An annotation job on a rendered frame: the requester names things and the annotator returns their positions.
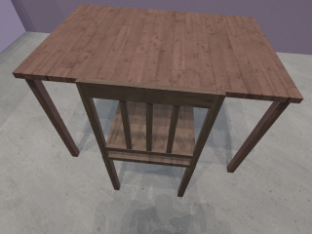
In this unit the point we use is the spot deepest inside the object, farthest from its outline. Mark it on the table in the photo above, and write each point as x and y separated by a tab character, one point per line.
159	47

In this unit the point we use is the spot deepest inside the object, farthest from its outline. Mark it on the chair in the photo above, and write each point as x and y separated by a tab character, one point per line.
153	124

